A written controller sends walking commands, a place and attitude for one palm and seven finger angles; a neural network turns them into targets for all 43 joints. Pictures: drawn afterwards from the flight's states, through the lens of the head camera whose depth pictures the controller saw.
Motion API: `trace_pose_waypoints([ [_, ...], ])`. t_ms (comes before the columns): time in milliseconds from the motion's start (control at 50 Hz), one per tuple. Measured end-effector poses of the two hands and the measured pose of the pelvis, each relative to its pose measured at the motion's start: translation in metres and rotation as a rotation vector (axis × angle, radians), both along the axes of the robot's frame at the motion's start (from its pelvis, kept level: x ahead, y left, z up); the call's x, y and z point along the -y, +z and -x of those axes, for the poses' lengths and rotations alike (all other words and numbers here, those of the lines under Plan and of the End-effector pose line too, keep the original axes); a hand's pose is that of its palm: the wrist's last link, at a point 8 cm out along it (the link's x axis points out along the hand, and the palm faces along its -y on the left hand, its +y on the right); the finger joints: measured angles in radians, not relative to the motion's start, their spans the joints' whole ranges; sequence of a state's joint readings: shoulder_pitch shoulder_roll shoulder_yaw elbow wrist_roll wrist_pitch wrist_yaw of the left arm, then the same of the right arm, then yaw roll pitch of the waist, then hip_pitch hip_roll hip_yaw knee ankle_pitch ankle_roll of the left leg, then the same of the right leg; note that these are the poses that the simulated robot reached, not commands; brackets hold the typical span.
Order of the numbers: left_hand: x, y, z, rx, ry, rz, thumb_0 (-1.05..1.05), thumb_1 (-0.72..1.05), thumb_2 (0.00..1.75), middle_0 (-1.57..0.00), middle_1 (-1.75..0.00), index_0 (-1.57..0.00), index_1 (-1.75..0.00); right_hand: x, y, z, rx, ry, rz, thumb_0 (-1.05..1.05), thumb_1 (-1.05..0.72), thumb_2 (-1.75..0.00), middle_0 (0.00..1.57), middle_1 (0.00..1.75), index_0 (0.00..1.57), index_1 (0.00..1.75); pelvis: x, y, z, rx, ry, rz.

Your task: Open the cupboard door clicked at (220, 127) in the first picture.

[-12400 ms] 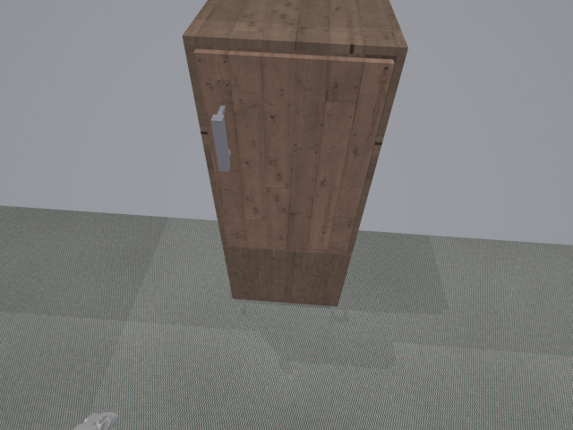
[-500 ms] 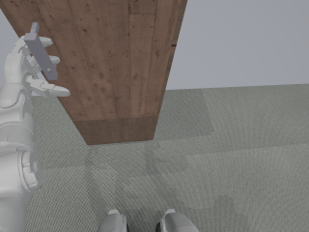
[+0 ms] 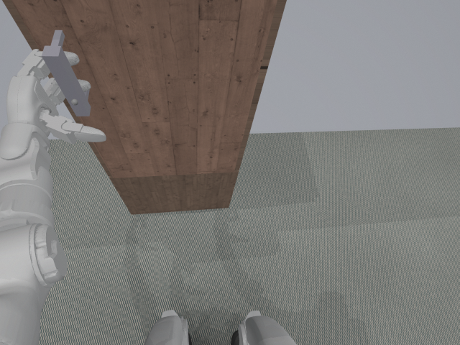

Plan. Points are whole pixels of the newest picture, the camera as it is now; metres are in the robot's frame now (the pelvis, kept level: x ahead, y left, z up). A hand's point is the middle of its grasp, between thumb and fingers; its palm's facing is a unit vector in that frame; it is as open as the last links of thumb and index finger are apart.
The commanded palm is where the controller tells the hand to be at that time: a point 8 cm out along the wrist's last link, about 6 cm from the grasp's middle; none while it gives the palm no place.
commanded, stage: close the thumb around the handle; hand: left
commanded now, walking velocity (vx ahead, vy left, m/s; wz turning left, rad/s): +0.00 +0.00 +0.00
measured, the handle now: (71, 76) +0.55 +0.24 +0.09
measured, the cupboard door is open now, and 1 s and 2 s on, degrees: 0 0 49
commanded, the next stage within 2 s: pull the door open along its arc in 0.74 s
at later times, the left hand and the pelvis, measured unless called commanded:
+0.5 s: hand (78, 105) +0.49 +0.22 +0.08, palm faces +0.04 -1.00 +0.01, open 8.3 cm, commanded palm +0.47 +0.27 +0.09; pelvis +0.00 +0.01 +0.00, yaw +0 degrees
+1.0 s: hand (81, 105) +0.49 +0.21 +0.09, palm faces +0.04 -1.00 +0.00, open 6.0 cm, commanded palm +0.45 +0.26 +0.09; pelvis -0.01 +0.00 +0.00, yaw -1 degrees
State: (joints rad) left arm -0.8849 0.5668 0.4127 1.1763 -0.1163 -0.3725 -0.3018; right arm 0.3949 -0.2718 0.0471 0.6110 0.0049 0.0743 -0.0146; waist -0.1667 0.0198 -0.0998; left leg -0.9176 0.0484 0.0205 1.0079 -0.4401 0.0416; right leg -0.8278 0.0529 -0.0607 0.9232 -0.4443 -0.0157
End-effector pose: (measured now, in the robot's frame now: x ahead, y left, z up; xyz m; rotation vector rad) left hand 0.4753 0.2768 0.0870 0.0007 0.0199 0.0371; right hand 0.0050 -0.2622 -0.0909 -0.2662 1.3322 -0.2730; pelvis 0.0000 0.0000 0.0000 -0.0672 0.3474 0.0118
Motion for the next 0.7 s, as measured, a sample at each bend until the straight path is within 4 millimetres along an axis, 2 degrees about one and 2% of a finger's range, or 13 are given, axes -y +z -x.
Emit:
trace_pose_waypoints([
  [120, 0.0, -0.004, 0.0, -0.022, -0.014, -0.001, -0.01, -0.49, 0.31, -0.3, -1.2, -0.3, -1.2, -0.004, 0.0, 0.002, -0.007, -0.002, -0.002, 0.01, -0.9, -0.9, 0.21, 0.29, 0.2, 0.3, -0.004, 0.0, 0.001, -0.001, 0.001, 0.003],
  [200, -0.001, -0.004, -0.001, -0.016, -0.008, 0.006, -0.01, -0.4, 0.35, -0.31, -1.21, -0.31, -1.21, -0.008, -0.001, 0.005, -0.012, -0.003, -0.004, 0.01, -0.9, -0.9, 0.21, 0.29, 0.2, 0.3, -0.006, 0.0, 0.001, -0.001, -0.001, 0.003],
  [320, 0.003, 0.004, 0.002, 0.021, -0.014, -0.007, -0.01, -0.16, 0.45, -0.32, -1.24, -0.33, -1.24, -0.012, -0.001, 0.008, -0.017, -0.006, -0.017, 0.01, -0.9, -0.9, 0.21, 0.29, 0.2, 0.3, -0.009, 0.001, 0.0, 0.003, -0.001, 0.004],
  [400, 0.007, 0.0, 0.004, -0.017, -0.017, 0.004, -0.01, 0.04, 0.54, -0.34, -1.26, -0.34, -1.26, -0.014, -0.002, 0.007, -0.013, -0.007, -0.025, 0.01, -0.9, -0.9, 0.21, 0.29, 0.2, 0.3, -0.009, 0.001, 0.0, 0.011, 0.0, 0.003],
  [460, 0.006, -0.005, 0.004, -0.035, -0.003, 0.016, 0.0, 0.2, 0.61, -0.35, -1.27, -0.35, -1.27, -0.014, -0.001, 0.007, -0.002, -0.006, -0.022, 0.01, -0.9, -0.9, 0.21, 0.29, 0.2, 0.3, -0.009, 0.001, 0.002, 0.013, -0.001, 0.002],
  [600, 0.001, 0.001, 0.003, 0.016, 0.006, -0.007, 0.0, 0.58, 0.77, -0.38, -1.31, -0.38, -1.31, -0.01, -0.001, 0.01, 0.0, -0.003, -0.006, 0.01, -0.9, -0.9, 0.21, 0.29, 0.2, 0.3, -0.007, -0.001, 0.006, 0.008, -0.002, 0.003],
  [700, 0.004, 0.001, 0.003, 0.0, -0.029, 0.0, -0.01, 0.62, 0.8, -0.35, -1.32, -0.37, -1.33, -0.007, -0.001, 0.013, -0.012, -0.005, 0.002, 0.01, -0.9, -0.9, 0.21, 0.29, 0.2, 0.3, -0.007, -0.001, 0.007, 0.008, 0.001, 0.004],
])
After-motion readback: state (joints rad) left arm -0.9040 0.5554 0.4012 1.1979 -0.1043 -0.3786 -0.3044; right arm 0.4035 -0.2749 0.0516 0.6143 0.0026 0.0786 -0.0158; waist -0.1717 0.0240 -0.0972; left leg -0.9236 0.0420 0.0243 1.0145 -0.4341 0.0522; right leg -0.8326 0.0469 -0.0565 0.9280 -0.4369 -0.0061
